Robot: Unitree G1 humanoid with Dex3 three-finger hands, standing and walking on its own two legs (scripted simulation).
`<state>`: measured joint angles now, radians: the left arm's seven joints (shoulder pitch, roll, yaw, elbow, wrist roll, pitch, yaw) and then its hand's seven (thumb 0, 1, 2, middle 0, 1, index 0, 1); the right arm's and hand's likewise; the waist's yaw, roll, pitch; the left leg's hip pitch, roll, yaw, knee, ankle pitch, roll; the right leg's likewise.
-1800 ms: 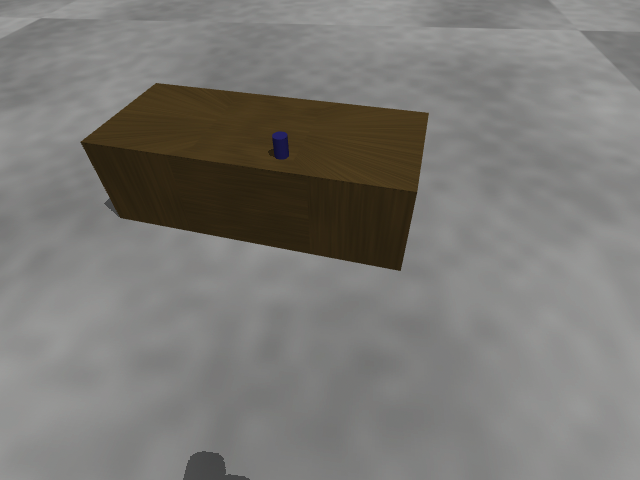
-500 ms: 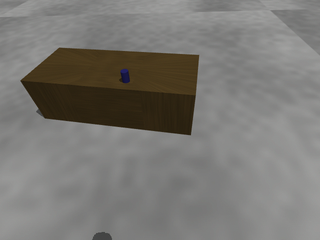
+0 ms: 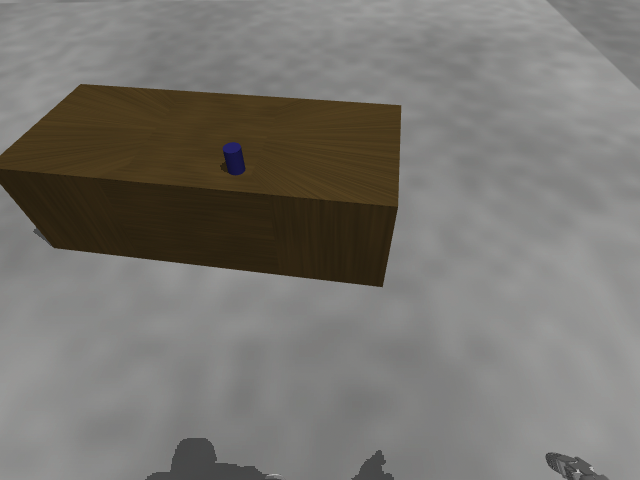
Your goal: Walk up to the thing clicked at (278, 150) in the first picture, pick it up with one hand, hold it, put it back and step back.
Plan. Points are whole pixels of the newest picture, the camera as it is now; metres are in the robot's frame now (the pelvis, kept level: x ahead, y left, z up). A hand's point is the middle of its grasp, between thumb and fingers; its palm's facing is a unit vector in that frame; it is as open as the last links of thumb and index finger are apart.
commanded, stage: walk up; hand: left
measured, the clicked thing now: (234, 159) +1.06 +0.34 -0.29
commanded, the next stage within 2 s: none
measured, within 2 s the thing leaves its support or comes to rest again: neither
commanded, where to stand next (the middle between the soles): +0.63 +0.18 m, yaw -7 degrees
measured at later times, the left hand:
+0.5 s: hand (143, 363) +0.31 +0.31 -0.10, palm faces -0.07 -0.87 -0.49, open 7.4 cm
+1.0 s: hand (131, 274) +0.50 +0.40 -0.13, palm faces -0.14 -0.90 -0.42, open 7.4 cm
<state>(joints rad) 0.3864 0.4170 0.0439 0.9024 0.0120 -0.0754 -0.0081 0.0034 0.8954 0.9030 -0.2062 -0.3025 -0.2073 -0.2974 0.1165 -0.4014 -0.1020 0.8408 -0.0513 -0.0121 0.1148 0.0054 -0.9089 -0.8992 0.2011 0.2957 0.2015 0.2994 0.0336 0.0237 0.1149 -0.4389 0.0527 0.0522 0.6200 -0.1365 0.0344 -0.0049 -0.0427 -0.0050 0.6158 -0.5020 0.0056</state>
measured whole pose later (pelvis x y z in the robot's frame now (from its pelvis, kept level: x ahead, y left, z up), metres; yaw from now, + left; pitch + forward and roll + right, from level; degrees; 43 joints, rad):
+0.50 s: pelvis +0.21 +0.02 +0.01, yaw -4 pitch -3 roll -1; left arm 0.29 0.41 0.05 0.84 0.01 -0.10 0.00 0.00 0.90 0.90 -0.20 -0.30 -0.21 -0.30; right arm 0.33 -0.44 -0.07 0.85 -0.03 0.02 0.08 0.01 -0.91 -0.90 0.20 0.30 0.20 0.30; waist -0.01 0.11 0.08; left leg -0.36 0.02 0.00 1.09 -0.45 0.02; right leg -0.34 -0.02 -0.07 0.63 -0.24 -0.03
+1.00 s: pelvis +0.40 +0.13 +0.01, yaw -5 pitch -2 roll +0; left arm 0.28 0.44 0.04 0.89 -0.01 -0.08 0.00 0.01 0.90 0.90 -0.20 -0.30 -0.20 -0.30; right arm 0.32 -0.42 -0.07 0.80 -0.03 -0.03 0.07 0.00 -0.91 -0.90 0.20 0.30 0.20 0.30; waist -0.04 -0.01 0.09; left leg -0.26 0.04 0.11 0.64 -0.33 0.03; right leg -0.49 -0.06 -0.06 0.93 -0.41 -0.03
